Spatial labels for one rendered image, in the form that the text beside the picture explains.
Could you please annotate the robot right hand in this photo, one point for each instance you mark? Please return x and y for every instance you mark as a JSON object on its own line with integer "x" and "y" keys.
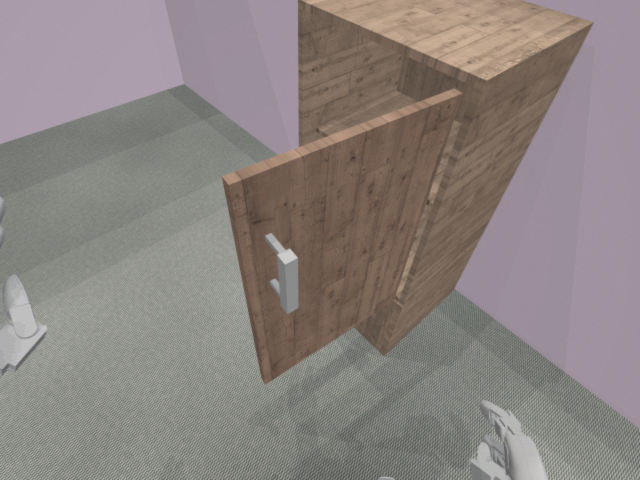
{"x": 517, "y": 459}

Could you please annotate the handle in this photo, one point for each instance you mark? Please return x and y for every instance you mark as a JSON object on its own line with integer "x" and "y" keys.
{"x": 287, "y": 288}

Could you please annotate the robot left hand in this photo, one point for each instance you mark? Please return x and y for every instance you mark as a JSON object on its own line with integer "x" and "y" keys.
{"x": 18, "y": 341}

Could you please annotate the cupboard door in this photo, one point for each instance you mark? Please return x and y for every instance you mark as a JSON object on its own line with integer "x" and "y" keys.
{"x": 349, "y": 206}

